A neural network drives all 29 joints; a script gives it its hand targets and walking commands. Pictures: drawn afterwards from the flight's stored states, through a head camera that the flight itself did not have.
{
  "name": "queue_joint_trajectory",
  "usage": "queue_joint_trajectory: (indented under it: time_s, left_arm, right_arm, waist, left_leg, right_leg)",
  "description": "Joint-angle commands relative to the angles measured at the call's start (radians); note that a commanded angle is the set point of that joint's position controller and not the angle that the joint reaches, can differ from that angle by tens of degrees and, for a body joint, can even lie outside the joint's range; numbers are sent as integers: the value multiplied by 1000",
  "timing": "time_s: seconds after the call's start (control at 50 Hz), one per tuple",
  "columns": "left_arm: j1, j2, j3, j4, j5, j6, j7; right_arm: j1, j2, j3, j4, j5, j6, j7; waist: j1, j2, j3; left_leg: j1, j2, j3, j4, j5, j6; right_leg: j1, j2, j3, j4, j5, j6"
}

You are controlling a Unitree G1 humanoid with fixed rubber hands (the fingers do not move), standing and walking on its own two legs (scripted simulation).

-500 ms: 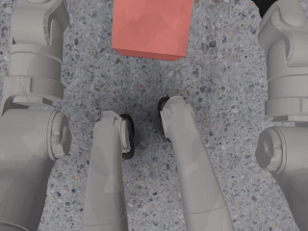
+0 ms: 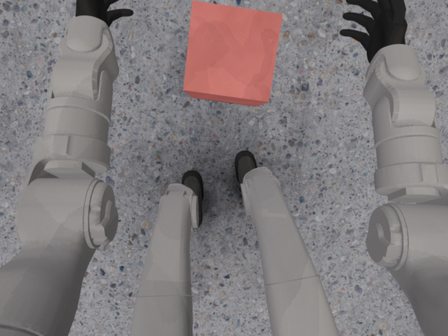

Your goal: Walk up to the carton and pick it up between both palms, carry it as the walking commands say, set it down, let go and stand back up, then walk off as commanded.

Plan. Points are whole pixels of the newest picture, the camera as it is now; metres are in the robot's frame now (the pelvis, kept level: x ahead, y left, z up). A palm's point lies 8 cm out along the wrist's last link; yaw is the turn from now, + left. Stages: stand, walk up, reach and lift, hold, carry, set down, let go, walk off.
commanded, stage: let go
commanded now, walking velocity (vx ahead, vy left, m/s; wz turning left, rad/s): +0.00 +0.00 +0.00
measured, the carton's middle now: (230, 63) +0.53 -0.07 -0.55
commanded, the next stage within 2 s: stand in 1.32 s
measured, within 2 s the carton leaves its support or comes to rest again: neither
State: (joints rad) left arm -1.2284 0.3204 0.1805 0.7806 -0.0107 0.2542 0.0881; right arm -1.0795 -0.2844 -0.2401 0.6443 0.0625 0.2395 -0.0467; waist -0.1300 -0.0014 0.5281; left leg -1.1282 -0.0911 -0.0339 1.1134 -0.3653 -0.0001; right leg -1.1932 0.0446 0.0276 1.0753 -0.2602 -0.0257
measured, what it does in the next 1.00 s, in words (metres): rises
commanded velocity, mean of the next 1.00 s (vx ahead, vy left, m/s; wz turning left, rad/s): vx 0.00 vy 0.00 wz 0.00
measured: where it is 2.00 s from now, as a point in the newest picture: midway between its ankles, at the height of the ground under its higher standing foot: (221, 199)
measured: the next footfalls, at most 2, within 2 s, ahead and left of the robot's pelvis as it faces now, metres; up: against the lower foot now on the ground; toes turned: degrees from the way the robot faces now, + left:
none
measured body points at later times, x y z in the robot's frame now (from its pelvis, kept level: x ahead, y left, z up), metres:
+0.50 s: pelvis +0.07 +0.00 +0.07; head +0.23 +0.00 +0.49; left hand +0.38 +0.18 -0.04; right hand +0.29 -0.26 -0.02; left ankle +0.08 +0.11 -0.64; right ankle +0.13 -0.10 -0.64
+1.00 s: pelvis +0.11 +0.02 +0.10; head +0.15 +0.02 +0.55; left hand +0.28 +0.25 +0.02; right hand +0.27 -0.21 +0.01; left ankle +0.08 +0.11 -0.64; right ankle +0.13 -0.10 -0.64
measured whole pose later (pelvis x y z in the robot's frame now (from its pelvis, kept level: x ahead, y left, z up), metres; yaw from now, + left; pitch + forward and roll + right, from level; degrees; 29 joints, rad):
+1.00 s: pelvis +0.11 +0.02 +0.10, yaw -1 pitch -5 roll -1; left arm 0.23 0.20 0.02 0.41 -0.01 0.10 -0.05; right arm 0.22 -0.19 -0.04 0.41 -0.03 0.12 0.06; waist 0.00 0.02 0.19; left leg -0.07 -0.06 -0.05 0.49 -0.32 0.05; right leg -0.13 0.05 0.05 0.46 -0.23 0.00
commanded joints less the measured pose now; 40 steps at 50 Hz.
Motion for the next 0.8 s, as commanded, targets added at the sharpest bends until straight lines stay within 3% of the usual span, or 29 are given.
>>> queue_joint_trajectory:
  time_s: [0.0,0.02,0.08,0.1,0.14,0.18,0.22,0.24,0.26,0.28,0.3,0.32,0.36,0.4,0.44,0.46,0.48,0.5,0.52,0.54,0.58,0.6,0.64,0.66,0.68,0.7,0.72,0.74,0.78]
  left_arm:
    - [-182,110,-2,-324,7,-24,54]
    - [-163,118,23,-407,5,-21,74]
    - [272,32,9,-494,52,9,98]
    - [275,16,-27,-605,26,8,102]
    - [142,31,15,-648,23,6,105]
    - [254,23,10,-722,26,-11,85]
    - [438,-30,-28,-695,33,-29,71]
    - [564,-45,-1,-670,65,-34,59]
    - [651,-60,-14,-675,57,-59,43]
    - [622,-55,-4,-620,47,-69,35]
    - [807,-64,-21,-563,74,-82,19]
    - [733,-44,17,-574,70,-97,10]
    - [829,-43,21,-570,86,-142,13]
    - [925,-81,-17,-476,83,-178,-8]
    - [874,-81,-2,-342,66,-188,-30]
    - [898,-77,3,-392,85,-196,-38]
    - [871,-88,-10,-373,64,-200,-49]
    - [1050,-89,-25,-352,79,-197,-62]
    - [964,-78,-22,-365,54,-204,-65]
    - [982,-79,-39,-312,81,-202,-75]
    - [1165,-88,-58,-419,75,-216,-79]
    - [1113,-70,-61,-407,62,-236,-76]
    - [1223,-78,-71,-421,66,-236,-92]
    - [1204,-74,-63,-466,47,-252,-93]
    - [1185,-52,-73,-475,57,-249,-88]
    - [1330,-94,-94,-420,36,-239,-97]
    - [1212,-30,-75,-532,40,-250,-96]
    - [1320,-69,-94,-471,26,-248,-102]
    - [1316,-32,-94,-519,29,-242,-114]
  right_arm:
    - [-58,-242,-22,-217,-20,-33,29]
    - [-72,-274,-36,-316,-23,-30,31]
    - [255,-241,21,-445,-32,-15,50]
    - [264,-286,28,-488,-20,-17,61]
    - [202,-293,17,-491,-7,-5,70]
    - [314,-230,38,-523,13,-24,67]
    - [512,-162,69,-464,28,-30,88]
    - [587,-107,111,-454,43,-42,104]
    - [688,-144,95,-522,20,-61,108]
    - [657,-113,115,-427,39,-74,118]
    - [866,-92,111,-409,16,-80,121]
    - [742,-88,112,-458,44,-103,123]
    - [839,-88,99,-496,-2,-136,123]
    - [929,-63,107,-426,-29,-163,119]
    - [879,-63,94,-317,-31,-173,125]
    - [859,-13,116,-385,-11,-180,131]
    - [854,-23,118,-377,-37,-182,126]
    - [1080,11,154,-358,-53,-176,123]
    - [963,-32,117,-363,-66,-188,118]
    - [980,-19,140,-349,-69,-180,120]
    - [1182,4,137,-381,-85,-192,125]
    - [1092,-53,113,-413,-107,-210,111]
    - [1224,-39,100,-360,-106,-217,103]
    - [1196,-36,106,-386,-114,-229,108]
    - [1160,-42,113,-421,-87,-229,112]
    - [1297,-46,117,-380,-125,-220,110]
    - [1204,-34,99,-423,-94,-230,106]
    - [1252,-51,117,-416,-111,-230,107]
    - [1253,-40,121,-418,-107,-204,101]
  waist:
    - [-33,43,-2035]
    - [-54,-14,-2101]
    - [-5,-28,-2195]
    - [-39,12,-2076]
    - [9,-68,-1834]
    - [-15,-74,-1769]
    - [-9,-13,-1731]
    - [33,-24,-1663]
    - [14,-28,-1691]
    - [46,1,-1542]
    - [29,-34,-1494]
    - [51,-22,-1394]
    - [68,-27,-1367]
    - [65,-37,-1120]
    - [66,0,-834]
    - [106,15,-843]
    - [85,-21,-810]
    - [93,-34,-851]
    - [94,-42,-793]
    - [98,29,-728]
    - [85,28,-810]
    - [107,-4,-764]
    - [90,40,-737]
    - [105,3,-730]
    - [112,46,-766]
    - [95,-24,-715]
    - [113,22,-727]
    - [104,-32,-685]
    - [99,2,-651]
  left_leg:
    - [524,-3,6,-99,280,-24]
    - [532,-5,5,-94,293,-18]
    - [617,-17,7,-123,369,-5]
    - [525,-19,16,-141,287,-11]
    - [389,-20,14,-145,211,13]
    - [393,0,11,-193,142,21]
    - [511,10,9,-247,210,22]
    - [527,12,10,-245,225,14]
    - [523,-1,27,-253,266,10]
    - [456,12,12,-285,214,8]
    - [531,22,8,-310,246,10]
    - [442,11,3,-324,185,5]
    - [512,33,-6,-392,210,0]
    - [492,28,-1,-455,179,9]
    - [480,58,-16,-501,46,7]
    - [548,48,-17,-523,39,18]
    - [573,57,-24,-542,9,19]
    - [660,54,-12,-559,40,23]
    - [632,42,-18,-580,37,22]
    - [648,73,-19,-604,12,16]
    - [819,63,-18,-651,125,13]
    - [782,64,-25,-651,201,1]
    - [862,63,-26,-668,284,-13]
    - [880,84,-43,-682,298,-9]
    - [912,79,-22,-678,312,-8]
    - [945,84,-29,-691,360,-14]
    - [926,73,-20,-689,360,-10]
    - [927,85,-17,-705,330,-14]
    - [957,101,-35,-735,339,-2]
  right_leg:
    - [789,11,-26,-52,405,21]
    - [881,16,-5,-79,467,17]
    - [1110,13,-2,-61,651,28]
    - [1116,8,26,-102,608,10]
    - [1011,-21,62,-126,528,23]
    - [1156,-25,88,-173,496,23]
    - [1180,-28,63,-197,529,29]
    - [1182,-34,84,-213,504,27]
    - [1269,-37,83,-233,618,31]
    - [1186,-46,99,-239,555,24]
    - [1262,-46,84,-266,591,42]
    - [1211,-57,115,-280,587,34]
    - [1224,-51,97,-289,569,38]
    - [1157,-42,84,-373,509,29]
    - [931,-47,68,-406,252,28]
    - [992,-41,51,-457,175,22]
    - [957,-42,44,-473,101,23]
    - [1054,-58,53,-523,114,28]
    - [1006,-46,30,-515,89,35]
    - [947,-51,21,-530,62,25]
    - [1097,-31,10,-548,180,15]
    - [1046,-23,4,-529,228,29]
    - [1117,-26,-5,-551,310,21]
    - [1079,-19,-4,-545,260,28]
    - [1108,-20,4,-569,277,34]
    - [1113,-12,1,-581,306,31]
    - [1150,-10,10,-580,305,37]
    - [1163,-7,9,-598,299,35]
    - [1190,-6,-1,-609,287,48]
